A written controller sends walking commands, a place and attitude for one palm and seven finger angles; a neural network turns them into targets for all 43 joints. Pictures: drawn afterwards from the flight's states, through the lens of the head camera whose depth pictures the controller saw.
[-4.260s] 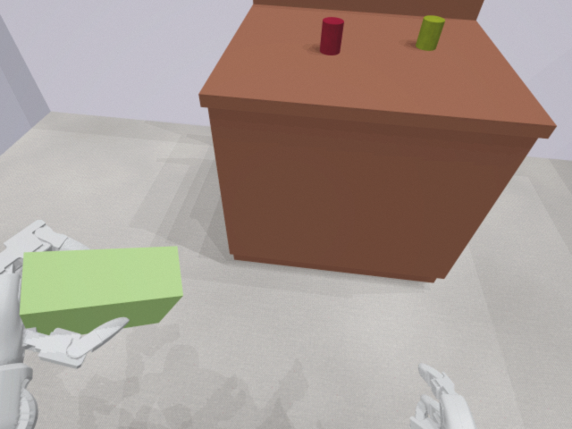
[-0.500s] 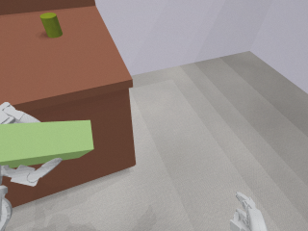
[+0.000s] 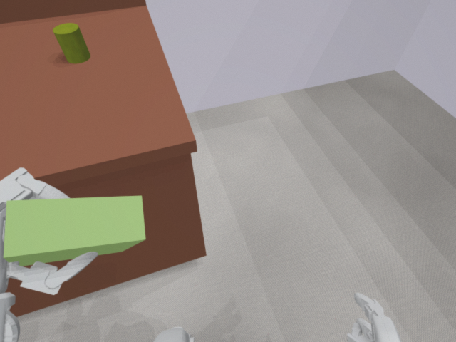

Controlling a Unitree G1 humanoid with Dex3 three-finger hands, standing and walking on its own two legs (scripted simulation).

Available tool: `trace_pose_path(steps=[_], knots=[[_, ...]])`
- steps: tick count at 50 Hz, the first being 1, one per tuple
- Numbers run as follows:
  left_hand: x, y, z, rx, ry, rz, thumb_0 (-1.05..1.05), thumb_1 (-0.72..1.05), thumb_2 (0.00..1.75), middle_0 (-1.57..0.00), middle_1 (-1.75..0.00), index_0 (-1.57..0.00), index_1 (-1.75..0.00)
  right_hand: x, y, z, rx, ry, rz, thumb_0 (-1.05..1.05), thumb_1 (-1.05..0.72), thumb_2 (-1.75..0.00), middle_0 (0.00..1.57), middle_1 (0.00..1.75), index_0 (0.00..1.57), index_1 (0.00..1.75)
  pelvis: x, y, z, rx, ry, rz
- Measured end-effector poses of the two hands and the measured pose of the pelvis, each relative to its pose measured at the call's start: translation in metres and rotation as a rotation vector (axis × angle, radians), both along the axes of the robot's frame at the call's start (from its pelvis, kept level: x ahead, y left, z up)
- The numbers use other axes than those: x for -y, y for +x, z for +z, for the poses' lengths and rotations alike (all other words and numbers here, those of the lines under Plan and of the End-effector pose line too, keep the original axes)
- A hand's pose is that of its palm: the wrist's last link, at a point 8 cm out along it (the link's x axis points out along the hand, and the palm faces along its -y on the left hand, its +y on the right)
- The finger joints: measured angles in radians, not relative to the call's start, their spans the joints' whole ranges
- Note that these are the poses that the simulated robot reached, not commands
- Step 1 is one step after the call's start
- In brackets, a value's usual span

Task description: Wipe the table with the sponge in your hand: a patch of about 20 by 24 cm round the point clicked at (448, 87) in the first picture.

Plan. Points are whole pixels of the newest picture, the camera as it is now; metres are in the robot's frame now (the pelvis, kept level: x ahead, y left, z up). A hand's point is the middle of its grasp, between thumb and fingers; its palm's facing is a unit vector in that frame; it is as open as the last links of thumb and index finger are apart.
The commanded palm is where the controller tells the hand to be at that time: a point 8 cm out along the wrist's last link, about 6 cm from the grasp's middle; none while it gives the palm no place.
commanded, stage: take the last steps up to it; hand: left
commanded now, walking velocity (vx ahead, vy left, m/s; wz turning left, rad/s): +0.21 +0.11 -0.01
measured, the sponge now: (96, 230) +0.23 +0.18 +0.15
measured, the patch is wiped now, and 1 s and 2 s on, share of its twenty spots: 0.00 0.00 0.00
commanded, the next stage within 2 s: come to a stop and stand still in 0.38 s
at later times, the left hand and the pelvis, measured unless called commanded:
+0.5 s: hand (61, 169) +0.31 +0.25 +0.17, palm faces +0.39 -0.80 -0.47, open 9.7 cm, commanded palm +0.25 +0.30 +0.18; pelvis +0.09 +0.02 -0.01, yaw +0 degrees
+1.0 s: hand (63, 161) +0.32 +0.26 +0.17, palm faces +0.32 -0.84 -0.43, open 9.7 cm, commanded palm +0.27 +0.30 +0.18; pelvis +0.10 +0.03 +0.00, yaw -3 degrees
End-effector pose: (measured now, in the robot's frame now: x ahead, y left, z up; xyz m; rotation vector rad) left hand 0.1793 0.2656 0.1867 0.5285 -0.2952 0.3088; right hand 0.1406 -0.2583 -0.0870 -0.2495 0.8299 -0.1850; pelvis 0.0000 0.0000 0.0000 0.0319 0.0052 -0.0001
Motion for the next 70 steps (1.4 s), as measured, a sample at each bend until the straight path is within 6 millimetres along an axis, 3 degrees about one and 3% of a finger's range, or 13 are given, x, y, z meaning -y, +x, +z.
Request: trace_pose_path(steps=[5, 10, 18, 22, 25, 34, 37, 41, 45, 50, 59, 64, 70], knots=[[-0.022, 0.021, 0.004, 0.084, 0.015, -0.029, 0.0, -0.46, 0.99, -0.81, -1.32, -0.8, -1.32, -0.007, 0.032, 0.013, 0.076, -0.069, -0.025, 0.02, -0.91, -0.9, 0.2, 0.3, 0.2, 0.3, -0.022, 0.026, -0.01, 0.011, -0.022, -0.013], [-0.047, 0.053, -0.002, 0.1, -0.009, 0.007, 0.0, -0.46, 0.99, -0.81, -1.33, -0.8, -1.32, -0.04, 0.057, 0.014, 0.116, -0.006, -0.035, 0.02, -0.91, -0.9, 0.19, 0.3, 0.19, 0.3, -0.03, 0.043, -0.01, 0.012, -0.031, -0.014], [-0.026, 0.072, 0.004, 0.031, 0.007, -0.026, 0.0, -0.46, 0.99, -0.81, -1.33, -0.8, -1.32, -0.085, 0.079, -0.005, 0.09, 0.147, 0.04, 0.01, -0.9, -0.9, 0.2, 0.3, 0.2, 0.3, -0.026, 0.071, -0.006, 0.0, -0.036, -0.017], [-0.021, 0.082, 0.004, 0.013, 0.057, 0.002, 0.0, -0.46, 0.99, -0.81, -1.33, -0.8, -1.33, -0.082, 0.09, -0.027, 0.036, 0.173, 0.058, 0.01, -0.9, -0.9, 0.2, 0.3, 0.2, 0.3, -0.019, 0.084, -0.014, 0.009, -0.036, -0.002], [-0.026, 0.091, -0.001, -0.009, 0.021, 0.039, 0.0, -0.46, 0.99, -0.81, -1.33, -0.8, -1.33, -0.071, 0.095, -0.03, -0.016, 0.157, 0.057, 0.02, -0.9, -0.9, 0.2, 0.3, 0.2, 0.3, -0.019, 0.092, -0.009, 0.007, -0.017, -0.002], [-0.034, 0.114, -0.007, -0.046, -0.014, 0.0, 0.0, -0.46, 0.99, -0.81, -1.33, -0.8, -1.33, -0.042, 0.119, 0.002, 0.016, 0.002, 0.013, 0.02, -0.9, -0.9, 0.2, 0.3, 0.2, 0.3, -0.035, 0.11, -0.001, 0.0, -0.009, -0.007], [-0.043, 0.119, -0.004, 0.005, -0.003, -0.039, 0.0, -0.46, 0.99, -0.81, -1.33, -0.8, -1.33, -0.044, 0.129, 0.008, 0.056, -0.04, -0.016, 0.02, -0.91, -0.9, 0.2, 0.3, 0.2, 0.3, -0.046, 0.116, -0.008, 0.013, -0.03, -0.018], [-0.058, 0.126, -0.002, 0.032, 0.003, -0.029, 0.0, -0.46, 0.99, -0.81, -1.33, -0.8, -1.33, -0.062, 0.136, 0.018, 0.087, -0.015, -0.002, 0.02, -0.91, -0.9, 0.2, 0.3, 0.19, 0.3, -0.048, 0.115, -0.005, 0.011, -0.027, -0.027], [-0.055, 0.123, 0.0, 0.023, -0.024, -0.019, 0.0, -0.46, 0.99, -0.81, -1.33, -0.8, -1.33, -0.082, 0.135, 0.021, 0.117, 0.058, 0.048, 0.01, -0.91, -0.9, 0.2, 0.3, 0.2, 0.3, -0.044, 0.11, 0.0, 0.008, -0.045, -0.034], [-0.032, 0.108, 0.0, -0.008, -0.02, -0.04, 0.0, -0.46, 0.99, -0.81, -1.33, -0.8, -1.33, -0.089, 0.123, 0.011, 0.132, 0.132, 0.073, 0.01, -0.9, -0.9, 0.2, 0.3, 0.2, 0.3, -0.031, 0.1, -0.004, 0.008, -0.037, -0.045], [-0.014, 0.086, -0.01, -0.064, -0.065, -0.001, 0.0, -0.46, 0.99, -0.81, -1.33, -0.8, -1.33, -0.051, 0.081, -0.01, 0.031, 0.101, 0.014, 0.02, -0.9, -0.9, 0.2, 0.3, 0.2, 0.3, -0.016, 0.084, -0.004, 0.011, -0.036, -0.039], [-0.019, 0.078, -0.013, -0.025, -0.084, 0.003, 0.0, -0.46, 0.99, -0.81, -1.33, -0.8, -1.33, -0.03, 0.061, -0.006, 0.006, 0.023, -0.02, 0.02, -0.9, -0.9, 0.2, 0.3, 0.2, 0.3, -0.015, 0.076, -0.006, 0.026, -0.042, -0.028], [-0.018, 0.067, -0.011, -0.016, -0.068, 0.003, 0.0, -0.46, 0.99, -0.81, -1.33, -0.8, -1.33, -0.022, 0.052, 0.007, 0.048, 0.003, -0.023, 0.02, -0.9, -0.9, 0.2, 0.3, 0.2, 0.3, -0.011, 0.063, -0.002, 0.025, -0.032, -0.038]])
